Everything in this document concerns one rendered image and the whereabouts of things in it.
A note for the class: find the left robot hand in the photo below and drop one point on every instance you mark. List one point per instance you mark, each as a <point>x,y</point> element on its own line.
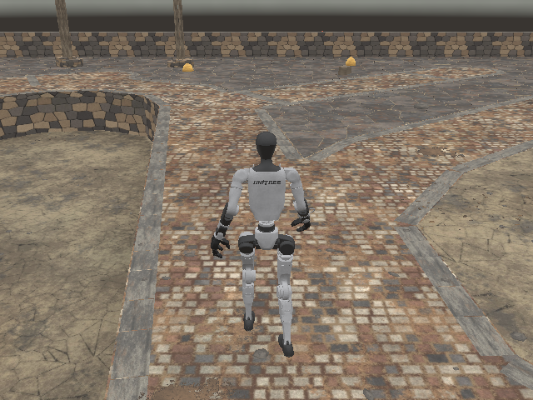
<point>215,245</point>

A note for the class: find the right robot upper arm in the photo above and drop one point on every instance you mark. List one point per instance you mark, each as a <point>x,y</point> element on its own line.
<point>293,177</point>

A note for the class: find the right robot shin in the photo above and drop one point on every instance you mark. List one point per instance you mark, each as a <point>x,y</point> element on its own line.
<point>285,311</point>

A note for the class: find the left robot thigh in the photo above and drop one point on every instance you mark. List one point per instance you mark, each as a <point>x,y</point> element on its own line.
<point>246,244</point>

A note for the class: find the robot right forearm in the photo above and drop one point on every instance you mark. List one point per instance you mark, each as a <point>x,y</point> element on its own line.
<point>305,215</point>

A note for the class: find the left robot upper arm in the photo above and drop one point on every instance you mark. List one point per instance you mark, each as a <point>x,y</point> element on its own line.
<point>239,177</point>

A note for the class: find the robot left forearm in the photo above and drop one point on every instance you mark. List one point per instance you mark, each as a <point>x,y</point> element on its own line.
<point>223,224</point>

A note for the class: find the right robot hand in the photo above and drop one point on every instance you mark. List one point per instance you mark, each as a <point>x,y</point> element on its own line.
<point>304,227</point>

